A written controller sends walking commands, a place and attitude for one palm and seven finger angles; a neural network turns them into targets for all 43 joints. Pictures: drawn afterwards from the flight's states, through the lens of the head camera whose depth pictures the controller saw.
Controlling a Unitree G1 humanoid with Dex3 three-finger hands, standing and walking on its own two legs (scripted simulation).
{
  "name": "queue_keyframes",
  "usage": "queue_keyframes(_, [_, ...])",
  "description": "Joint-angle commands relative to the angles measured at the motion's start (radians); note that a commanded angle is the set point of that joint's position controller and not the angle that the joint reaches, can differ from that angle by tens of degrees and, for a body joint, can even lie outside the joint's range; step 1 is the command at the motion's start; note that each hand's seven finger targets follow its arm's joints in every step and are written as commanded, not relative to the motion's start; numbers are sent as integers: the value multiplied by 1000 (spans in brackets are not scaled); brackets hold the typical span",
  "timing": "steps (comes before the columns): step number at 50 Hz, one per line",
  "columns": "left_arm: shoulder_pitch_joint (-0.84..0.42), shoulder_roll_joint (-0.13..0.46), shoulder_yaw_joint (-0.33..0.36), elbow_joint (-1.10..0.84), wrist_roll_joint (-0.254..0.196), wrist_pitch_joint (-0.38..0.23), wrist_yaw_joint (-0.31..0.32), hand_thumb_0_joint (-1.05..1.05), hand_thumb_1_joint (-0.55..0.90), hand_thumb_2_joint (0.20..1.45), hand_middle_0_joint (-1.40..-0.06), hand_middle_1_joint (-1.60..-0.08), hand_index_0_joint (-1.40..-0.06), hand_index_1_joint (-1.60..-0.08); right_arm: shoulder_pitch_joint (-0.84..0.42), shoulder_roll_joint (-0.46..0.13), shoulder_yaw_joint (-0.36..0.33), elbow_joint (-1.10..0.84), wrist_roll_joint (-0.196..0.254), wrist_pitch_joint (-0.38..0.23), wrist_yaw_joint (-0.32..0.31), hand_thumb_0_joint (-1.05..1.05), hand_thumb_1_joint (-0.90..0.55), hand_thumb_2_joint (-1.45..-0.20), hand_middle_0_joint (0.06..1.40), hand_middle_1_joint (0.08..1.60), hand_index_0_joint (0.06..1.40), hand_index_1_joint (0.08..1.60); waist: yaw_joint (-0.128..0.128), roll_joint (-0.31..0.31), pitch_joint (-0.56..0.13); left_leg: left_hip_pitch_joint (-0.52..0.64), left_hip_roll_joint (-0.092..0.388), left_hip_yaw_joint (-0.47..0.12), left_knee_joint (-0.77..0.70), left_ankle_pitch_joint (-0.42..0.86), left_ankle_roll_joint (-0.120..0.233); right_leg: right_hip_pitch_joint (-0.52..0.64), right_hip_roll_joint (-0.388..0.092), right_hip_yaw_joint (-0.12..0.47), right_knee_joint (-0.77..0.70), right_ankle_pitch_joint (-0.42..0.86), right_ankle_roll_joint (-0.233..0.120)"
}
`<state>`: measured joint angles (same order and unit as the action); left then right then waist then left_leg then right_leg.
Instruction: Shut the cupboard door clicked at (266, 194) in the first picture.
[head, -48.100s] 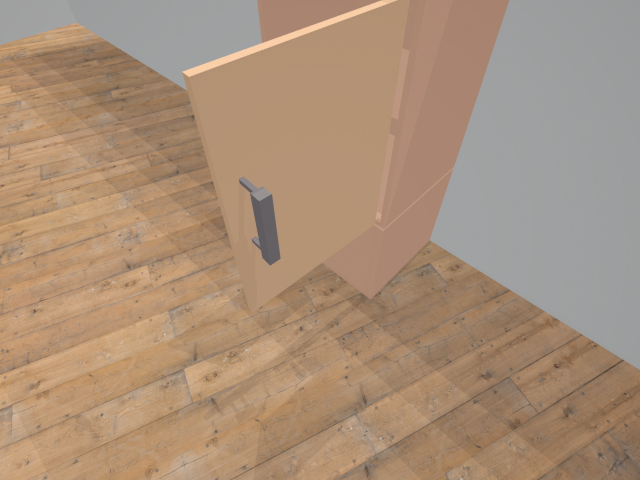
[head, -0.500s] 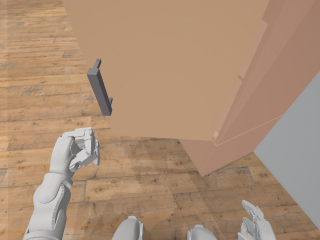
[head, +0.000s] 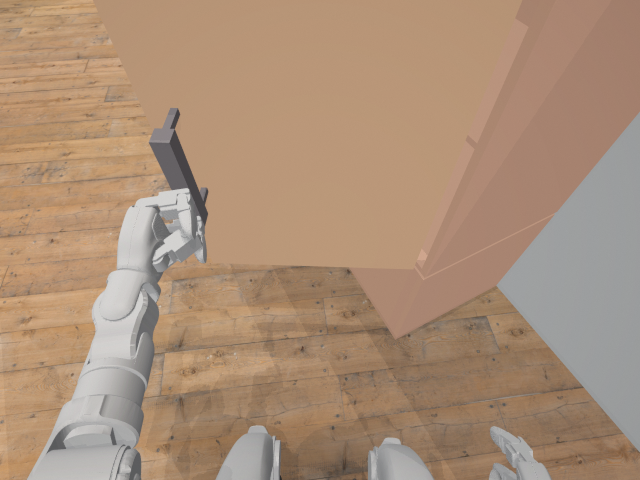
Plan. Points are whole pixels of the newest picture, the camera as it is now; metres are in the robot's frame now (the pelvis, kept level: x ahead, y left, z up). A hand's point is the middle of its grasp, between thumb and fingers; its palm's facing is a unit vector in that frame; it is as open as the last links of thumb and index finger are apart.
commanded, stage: bring the fist close to the handle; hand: left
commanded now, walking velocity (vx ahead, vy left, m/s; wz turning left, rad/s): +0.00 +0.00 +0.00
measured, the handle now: (186, 171) +0.51 +0.21 +0.06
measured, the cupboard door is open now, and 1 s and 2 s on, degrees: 61 58 43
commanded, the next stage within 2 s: push the door shut along its arc in 0.46 s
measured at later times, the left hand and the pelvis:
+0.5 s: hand (199, 225) +0.41 +0.17 +0.06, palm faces -0.02 -1.00 -0.02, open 3.1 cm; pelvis +0.00 +0.00 +0.00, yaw -1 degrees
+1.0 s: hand (208, 199) +0.45 +0.17 +0.07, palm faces -0.13 -0.99 -0.02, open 3.1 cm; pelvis -0.01 +0.00 -0.01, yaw -1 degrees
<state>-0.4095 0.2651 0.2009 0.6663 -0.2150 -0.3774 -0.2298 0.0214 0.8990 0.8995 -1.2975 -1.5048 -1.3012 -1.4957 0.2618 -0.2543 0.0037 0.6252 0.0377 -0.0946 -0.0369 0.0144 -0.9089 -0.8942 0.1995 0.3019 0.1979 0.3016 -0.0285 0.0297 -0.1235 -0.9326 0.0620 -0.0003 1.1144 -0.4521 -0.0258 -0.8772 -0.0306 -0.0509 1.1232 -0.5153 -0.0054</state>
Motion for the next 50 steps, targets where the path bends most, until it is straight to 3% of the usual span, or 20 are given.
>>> queue_keyframes(1, [-408,192,60,-111,2,-71,4,0,900,900,-1300,-1500,-1300,-1500,51,-145,-51,-101,-1,-25,-10,0,-900,-900,200,300,200,300,-27,-27,-353,195,-48,-11,-124,172,47,157,32,48,-164,284,-8])
queue_keyframes(3, [-490,203,71,-75,7,-81,6,0,900,900,-1300,-1500,-1300,-1500,66,-145,-53,-85,-3,-21,-10,0,-900,-900,200,300,200,300,-36,-18,-369,195,-48,-12,-112,171,47,144,34,49,-160,284,-7])
queue_keyframes(5, [-432,230,104,-63,6,-88,1,0,900,900,-1300,-1500,-1300,-1500,78,-152,-58,-94,-8,-17,-4,0,-900,-900,200,300,200,300,-8,8,-417,217,-50,-11,-109,220,45,170,37,49,-147,332,-13])
queue_keyframes(6, [-407,221,101,-64,4,-90,-5,0,900,900,-1300,-1500,-1300,-1500,77,-149,-59,-96,-6,-13,0,0,-900,-900,200,300,200,300,-6,-8,-430,223,-47,-10,-113,232,44,176,35,46,-145,347,-12])
queue_keyframes(8, [-411,205,85,-58,2,-91,-13,0,900,900,-1300,-1500,-1300,-1500,78,-146,-59,-100,-4,-4,5,0,-900,-900,200,300,200,300,-12,-15,-409,208,-48,-4,-119,218,46,178,36,48,-153,340,-8])
queue_keyframes(10, [-381,224,104,-81,1,-94,-11,0,900,900,-1300,-1500,-1300,-1500,85,-152,-63,-109,-4,0,7,0,-900,-900,200,300,200,300,2,2,-421,223,-50,-5,-126,235,45,186,40,43,-150,348,-14])
queue_keyframes(11, [-367,193,84,-89,-2,-92,-11,0,900,900,-1300,-1500,-1300,-1500,79,-146,-63,-112,-1,3,10,0,-900,-900,200,300,200,300,-6,-2,-411,228,-48,0,-128,231,45,178,38,42,-156,349,-9])
queue_keyframes(13, [-393,222,104,-88,0,-95,-1,0,900,900,-1300,-1500,-1300,-1500,83,-149,-64,-108,-2,10,6,0,-900,-900,200,300,200,300,-14,-49,-382,198,-48,-1,-133,198,49,182,39,46,-166,320,-6])
queue_keyframes(18, [-469,203,78,-114,11,-123,16,0,900,900,-1300,-1500,-1300,-1500,84,-145,-65,-92,-4,9,1,0,-900,-900,200,300,200,300,-34,-15,-380,224,-48,-4,-135,174,48,154,40,45,-172,289,-5])
queue_keyframes(20, [-464,238,103,-112,13,-133,18,0,900,900,-1300,-1500,-1300,-1500,88,-151,-65,-88,-6,6,-3,0,-900,-900,200,300,200,300,-26,-4,-395,229,-49,-4,-133,175,49,165,42,51,-173,288,-7])
queue_keyframes(25, [-445,225,94,-72,11,-128,2,0,900,900,-1300,-1500,-1300,-1500,82,-152,-63,-85,-5,8,-3,0,-900,-900,200,300,200,300,-25,-4,-382,236,-47,-11,-141,173,46,149,44,39,-170,278,-11])
queue_keyframes(26, [-427,199,79,-57,7,-121,-2,0,900,900,-1300,-1500,-1300,-1500,74,-147,-61,-87,-3,9,0,0,-900,-900,200,300,200,300,-22,5,-374,234,-49,-5,-142,174,44,154,41,42,-175,287,-9])
queue_keyframes(28, [-414,219,95,-70,0,-118,-8,0,900,900,-1300,-1500,-1300,-1500,72,-151,-63,-93,-3,12,1,0,-900,-900,200,300,200,300,-16,-14,-385,234,-48,-6,-143,185,44,170,40,42,-175,300,-9])
queue_keyframes(30, [-432,206,71,-87,4,-119,-20,0,900,900,-1300,-1500,-1300,-1500,76,-154,-62,-97,-2,11,2,0,-900,-900,200,300,200,300,-26,22,-385,263,-47,-10,-142,202,45,144,43,34,-167,310,-14])
queue_keyframes(32, [-510,208,59,-49,10,-118,-26,0,900,900,-1300,-1500,-1300,-1500,75,-154,-61,-82,-1,14,-2,0,-900,-900,200,300,200,300,-51,-17,-345,237,-44,-16,-135,167,47,116,42,36,-175,280,-8])
queue_keyframes(34, [-581,207,43,-21,18,-125,-34,0,900,900,-1300,-1500,-1300,-1500,73,-155,-59,-74,-1,13,-6,0,-900,-900,200,300,200,300,-63,11,-334,241,-44,-22,-129,140,45,80,41,36,-172,246,-11])
queue_keyframes(39, [-672,234,60,57,18,-130,-55,0,900,900,-1300,-1500,-1300,-1500,83,-162,-57,-61,-3,7,-7,0,-900,-900,200,300,200,300,-63,21,-399,254,-44,-34,-107,163,44,62,41,35,-149,252,-16])
queue_keyframes(45, [-730,337,127,162,29,-102,-85,0,900,900,-1300,-1500,-1300,-1500,110,-177,-53,-61,-3,18,-3,0,-900,-900,200,300,200,300,-70,6,-419,195,-42,-35,-81,162,51,60,48,44,-132,247,-16])
queue_keyframes(46, [-756,315,102,170,28,-98,-95,0,900,900,-1300,-1500,-1300,-1500,109,-172,-48,-62,-1,19,-1,0,-900,-900,200,300,200,300,-81,11,-426,185,-43,-33,-76,166,52,63,46,46,-130,260,-13])
queue_keyframes(50, [-840,374,132,235,26,-80,-127,0,900,900,-1300,-1500,-1300,-1500,130,-181,-45,-53,0,22,-5,0,-900,-900,200,300,200,300,-108,-13,-395,113,-41,-30,-49,113,62,43,52,62,-137,203,-10])
